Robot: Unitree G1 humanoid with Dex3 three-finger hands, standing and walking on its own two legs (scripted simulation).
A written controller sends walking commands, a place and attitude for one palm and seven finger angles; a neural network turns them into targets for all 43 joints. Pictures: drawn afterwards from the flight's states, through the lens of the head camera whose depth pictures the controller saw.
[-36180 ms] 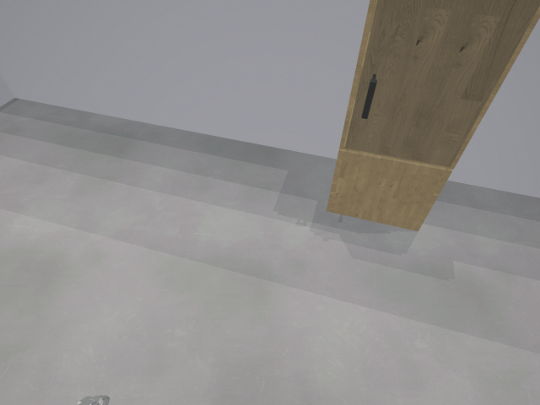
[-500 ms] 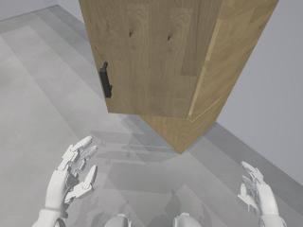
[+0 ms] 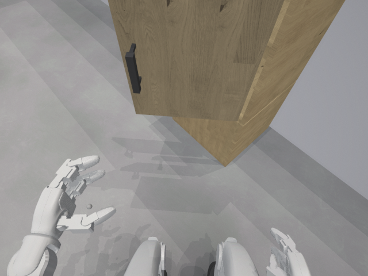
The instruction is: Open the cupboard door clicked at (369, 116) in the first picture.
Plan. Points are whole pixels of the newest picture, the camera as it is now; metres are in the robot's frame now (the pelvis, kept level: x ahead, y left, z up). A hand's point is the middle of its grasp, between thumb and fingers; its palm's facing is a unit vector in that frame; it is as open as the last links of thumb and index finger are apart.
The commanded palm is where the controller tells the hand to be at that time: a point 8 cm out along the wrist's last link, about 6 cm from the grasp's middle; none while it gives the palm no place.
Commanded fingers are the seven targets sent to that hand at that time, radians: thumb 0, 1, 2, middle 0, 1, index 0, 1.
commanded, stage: raise the hand with hooked fingers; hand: left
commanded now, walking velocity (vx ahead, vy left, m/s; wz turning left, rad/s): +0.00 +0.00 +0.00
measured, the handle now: (135, 69) +0.65 +0.19 +0.01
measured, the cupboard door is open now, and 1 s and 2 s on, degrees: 44 44 44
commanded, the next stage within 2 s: move the hooked fingers beside the handle in 1.26 s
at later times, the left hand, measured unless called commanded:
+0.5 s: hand (70, 189) +0.27 +0.25 +0.03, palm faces -0.02 -1.00 -0.07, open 13.7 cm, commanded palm +0.26 +0.30 +0.04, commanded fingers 0.00 -0.50 0.30 -0.30 -1.20 -0.30 -1.20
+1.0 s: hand (65, 176) +0.30 +0.27 +0.03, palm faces -0.05 -1.00 -0.06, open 14.0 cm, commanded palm +0.28 +0.31 +0.04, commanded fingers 0.00 -0.50 0.30 -0.30 -1.20 -0.30 -1.20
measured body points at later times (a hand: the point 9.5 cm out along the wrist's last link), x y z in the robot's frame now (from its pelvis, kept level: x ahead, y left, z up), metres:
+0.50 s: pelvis +0.02 +0.00 +0.00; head +0.11 +0.02 +0.44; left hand +0.27 +0.30 +0.04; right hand +0.21 -0.23 -0.07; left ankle +0.03 +0.10 -0.63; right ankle +0.07 -0.13 -0.63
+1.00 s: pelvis +0.02 +0.00 +0.00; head +0.13 +0.02 +0.43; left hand +0.30 +0.32 +0.04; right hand +0.18 -0.27 -0.08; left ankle +0.03 +0.10 -0.63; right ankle +0.07 -0.13 -0.63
